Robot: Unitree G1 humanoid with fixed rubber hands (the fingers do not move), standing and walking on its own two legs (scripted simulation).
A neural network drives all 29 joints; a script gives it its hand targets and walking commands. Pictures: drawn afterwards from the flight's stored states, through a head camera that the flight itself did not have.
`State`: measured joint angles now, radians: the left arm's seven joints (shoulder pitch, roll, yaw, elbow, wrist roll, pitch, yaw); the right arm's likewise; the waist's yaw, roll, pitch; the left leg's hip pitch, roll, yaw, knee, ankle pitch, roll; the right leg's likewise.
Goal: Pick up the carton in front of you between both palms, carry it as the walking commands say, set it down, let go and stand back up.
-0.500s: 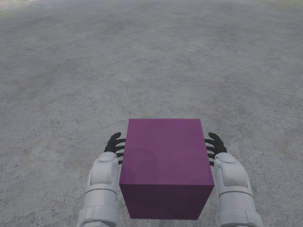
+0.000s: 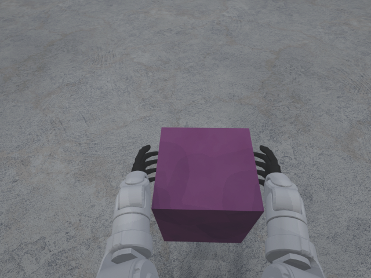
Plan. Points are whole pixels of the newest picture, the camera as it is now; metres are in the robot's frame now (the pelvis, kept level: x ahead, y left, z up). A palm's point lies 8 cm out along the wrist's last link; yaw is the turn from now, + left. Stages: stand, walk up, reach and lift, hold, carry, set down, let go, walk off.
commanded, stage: set down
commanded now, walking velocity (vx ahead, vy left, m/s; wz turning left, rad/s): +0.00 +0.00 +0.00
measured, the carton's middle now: (203, 188) +0.33 -0.01 -0.06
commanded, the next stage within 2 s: none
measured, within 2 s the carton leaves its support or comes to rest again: neither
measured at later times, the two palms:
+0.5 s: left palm (161, 194) +0.37 +0.11 -0.18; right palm (260, 198) +0.35 -0.19 -0.18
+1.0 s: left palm (173, 198) +0.43 +0.09 -0.33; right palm (255, 208) +0.38 -0.21 -0.33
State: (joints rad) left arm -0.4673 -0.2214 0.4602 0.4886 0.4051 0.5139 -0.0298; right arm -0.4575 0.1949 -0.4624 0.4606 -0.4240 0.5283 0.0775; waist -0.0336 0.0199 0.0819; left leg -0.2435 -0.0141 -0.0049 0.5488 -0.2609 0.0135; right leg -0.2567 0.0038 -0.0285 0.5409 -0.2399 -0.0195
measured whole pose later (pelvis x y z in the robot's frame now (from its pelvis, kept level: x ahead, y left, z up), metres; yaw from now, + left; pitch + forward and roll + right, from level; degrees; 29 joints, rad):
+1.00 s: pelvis -0.07 +0.00 -0.25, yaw +0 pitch +45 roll +1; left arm -1.02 -0.03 0.43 0.71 0.23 0.28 0.06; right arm -0.94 0.03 -0.52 0.59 -0.22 0.31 -0.01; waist -0.08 0.05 -0.15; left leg -1.94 -0.05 0.01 1.66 -0.50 0.01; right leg -1.97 0.01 0.01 1.64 -0.47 0.00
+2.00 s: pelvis -0.08 +0.01 -0.39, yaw -1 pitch +41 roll -1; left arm -1.41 0.23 0.18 1.02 0.03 0.21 0.13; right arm -1.29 -0.18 -0.37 0.86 0.01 0.23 -0.06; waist -0.13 0.03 0.23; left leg -2.31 -0.06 0.01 2.18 -0.59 0.01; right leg -2.32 0.02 0.00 2.15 -0.55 0.02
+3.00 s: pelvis -0.09 +0.01 -0.41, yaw -1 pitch +34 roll -2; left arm -1.50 0.44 -0.06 1.14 -0.22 0.09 0.09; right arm -1.35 -0.33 -0.27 1.11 0.19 0.02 -0.09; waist -0.11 0.01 0.42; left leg -2.24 -0.07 -0.01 2.25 -0.60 0.00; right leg -2.25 0.01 -0.02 2.21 -0.56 0.01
